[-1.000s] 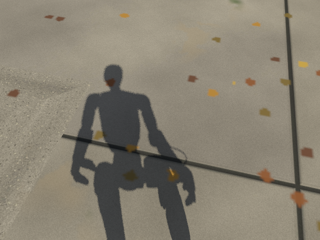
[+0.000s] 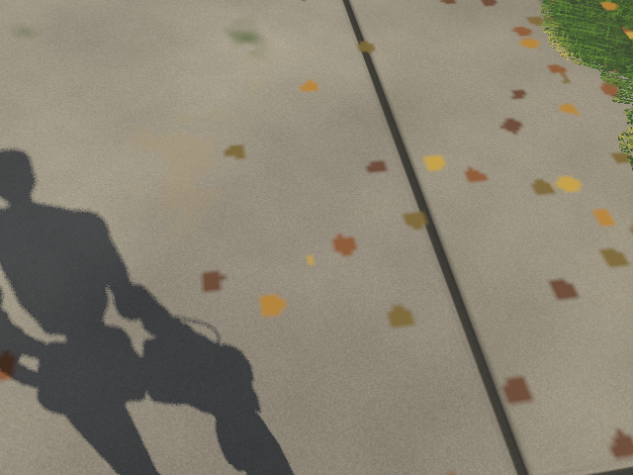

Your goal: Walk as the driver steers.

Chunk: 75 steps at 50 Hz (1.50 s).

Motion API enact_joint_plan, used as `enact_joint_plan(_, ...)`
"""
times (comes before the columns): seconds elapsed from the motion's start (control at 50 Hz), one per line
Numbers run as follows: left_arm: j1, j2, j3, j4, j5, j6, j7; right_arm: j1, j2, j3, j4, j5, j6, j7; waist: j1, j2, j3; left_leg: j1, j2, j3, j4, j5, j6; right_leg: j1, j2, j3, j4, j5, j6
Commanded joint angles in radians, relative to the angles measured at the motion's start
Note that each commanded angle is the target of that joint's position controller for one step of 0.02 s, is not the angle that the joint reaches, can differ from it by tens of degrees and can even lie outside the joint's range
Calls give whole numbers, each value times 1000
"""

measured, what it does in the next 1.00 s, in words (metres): steps on the spot: right foot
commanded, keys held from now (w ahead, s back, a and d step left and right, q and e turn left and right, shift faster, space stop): no key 1.00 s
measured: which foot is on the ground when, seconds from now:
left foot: down 0.00-1.00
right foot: up 0.00-0.10, down 0.12-1.00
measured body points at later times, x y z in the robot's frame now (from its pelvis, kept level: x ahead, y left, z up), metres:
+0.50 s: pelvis +0.05 -0.03 +0.00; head +0.06 -0.04 +0.45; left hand +0.10 +0.22 -0.15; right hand +0.06 -0.27 -0.16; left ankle +0.02 +0.08 -0.75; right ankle +0.07 -0.12 -0.75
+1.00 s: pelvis +0.05 -0.03 +0.00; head +0.05 -0.03 +0.45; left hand +0.04 +0.20 -0.16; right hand +0.02 -0.25 -0.17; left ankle +0.02 +0.08 -0.75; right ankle +0.08 -0.12 -0.75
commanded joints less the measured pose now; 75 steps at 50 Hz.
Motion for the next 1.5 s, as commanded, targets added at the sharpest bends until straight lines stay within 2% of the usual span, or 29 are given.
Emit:
enact_joint_plan(0.02, 86, 34, -4, 2, -5, 6, 9, -2, -136, -26, -31, 2, -2, -3, 29, 184, -148, -3, 221, -89, -24, 679, 118, 203, 0, -66, -123, 75, 5)
enact_joint_plan(0.06, 66, 37, -8, 11, -6, 2, 16, 3, -136, -25, -17, 4, 9, -7, 23, 169, -131, -14, 235, -122, -11, 539, 116, 242, -4, -70, -204, 79, -5)
enact_joint_plan(0.1, 67, 35, -13, 28, 1, -8, 24, -14, -126, -21, -10, 10, 22, -14, 46, 123, -98, -68, 217, -142, 23, 298, 75, 344, -17, -56, -392, 177, -27)
enact_joint_plan(0.12, 76, 70, -8, 35, 8, -15, 30, 10, -112, -17, -5, 3, 25, -17, 41, 70, -100, -104, 194, -149, 44, 150, 36, 413, -84, 24, -445, 267, -38)
enact_joint_plan(0.14, 92, 130, 0, 38, 13, -23, 37, 63, -91, -15, -7, -6, 27, -18, 1, -20, -108, -136, 132, -113, 98, -30, 5, 461, -212, 148, -438, 480, -65)
enact_joint_plan(0.16, 39, 127, -2, 47, -15, -16, 37, 166, -26, 0, 36, 13, 42, -22, -46, -113, -117, -54, 72, -65, 56, -191, -9, 359, -263, 181, -448, 482, -149)
enact_joint_plan(0.18, 4, 75, -13, 43, -19, -15, 30, 141, -53, -1, 61, 7, 56, -31, -28, -73, -73, 15, 74, -68, 24, -159, -21, 272, -223, 172, -467, 356, -136)
enact_joint_plan(0.2, -10, 58, -16, 47, -19, -16, 27, 96, -80, -11, 61, 3, 62, -32, -14, -57, -30, 16, 74, -81, 18, -111, -25, 240, -167, 136, -478, 271, -105)
enact_joint_plan(0.24, 16, 57, -18, 77, -19, -17, 34, 62, -96, -18, 68, 4, 67, -28, 0, -51, -31, 35, 100, -96, 13, -34, -25, 255, -122, 99, -485, 253, -77)
enact_joint_plan(0.26, 31, 60, -16, 94, -24, -18, 38, 67, -82, -14, 79, 4, 66, -27, 1, -40, -38, 32, 108, -100, 7, -21, -26, 281, -114, 89, -480, 267, -73)
enact_joint_plan(0.3, 39, 54, -15, 113, -24, -19, 39, 66, -68, -10, 101, 6, 63, -32, 7, 5, -48, 29, 113, -102, -4, -9, -30, 322, -115, 83, -467, 314, -75)
enact_joint_plan(0.34, 38, 52, -15, 128, -23, -19, 40, 58, -64, -10, 120, 6, 64, -37, 10, 23, -49, 36, 116, -102, -9, -2, -33, 334, -115, 80, -465, 336, -78)
enact_joint_plan(0.54, 61, 38, -18, 209, -22, -12, 46, 54, -45, -3, 190, 5, 75, -47, 13, 45, -31, 57, 127, -103, -11, 2, -33, 327, -103, 70, -486, 303, -75)
enact_joint_plan(0.76, 102, 10, -25, 266, -21, -4, 46, 70, -23, 7, 234, 4, 75, -52, 18, 46, 0, 32, 131, -108, -15, -31, -29, 308, -91, 67, -507, 208, -68)
enact_joint_plan(1.12, 150, -31, -28, 304, -20, -1, 45, 119, 19, 13, 261, 4, 66, -54, 25, 50, 18, -5, 130, -117, -23, -63, -22, 291, -85, 61, -507, 145, -60)
enact_joint_plan(1.5, 185, -58, -31, 315, -20, -4, 47, 153, 43, 10, 263, 4, 58, -55, 26, 51, 24, -10, 130, -123, -27, -48, -15, 287, -85, 52, -489, 165, -53)
Velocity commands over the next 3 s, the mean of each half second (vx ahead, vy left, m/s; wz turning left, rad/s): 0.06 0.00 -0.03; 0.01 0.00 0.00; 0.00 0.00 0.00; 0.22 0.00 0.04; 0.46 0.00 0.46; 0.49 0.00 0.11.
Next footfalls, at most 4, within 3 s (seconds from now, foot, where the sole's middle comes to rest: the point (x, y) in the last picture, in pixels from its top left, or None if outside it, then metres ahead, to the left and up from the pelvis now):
0.12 right None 0.12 -0.12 -0.78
2.38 left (293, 465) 0.48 0.03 -0.78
2.92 right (296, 312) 0.84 0.03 -0.78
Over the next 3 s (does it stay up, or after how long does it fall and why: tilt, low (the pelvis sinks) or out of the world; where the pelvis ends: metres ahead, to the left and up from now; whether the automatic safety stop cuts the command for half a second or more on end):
stays up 0.70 0.04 -0.02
